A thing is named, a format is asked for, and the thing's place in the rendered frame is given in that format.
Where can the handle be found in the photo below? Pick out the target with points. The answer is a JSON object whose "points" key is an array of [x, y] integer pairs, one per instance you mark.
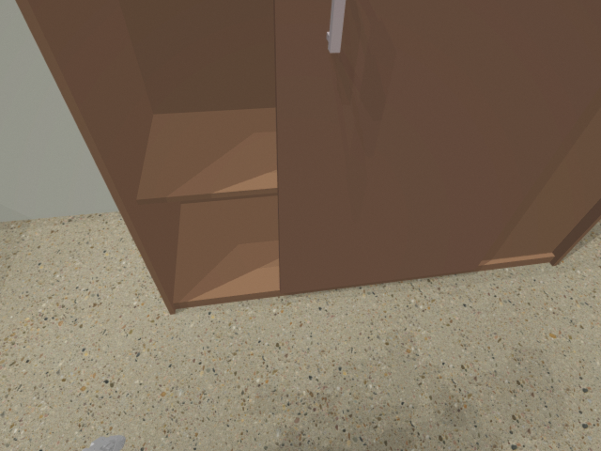
{"points": [[334, 37]]}

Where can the wardrobe door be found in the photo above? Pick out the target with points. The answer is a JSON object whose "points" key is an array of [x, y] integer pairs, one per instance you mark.
{"points": [[407, 153], [566, 190]]}

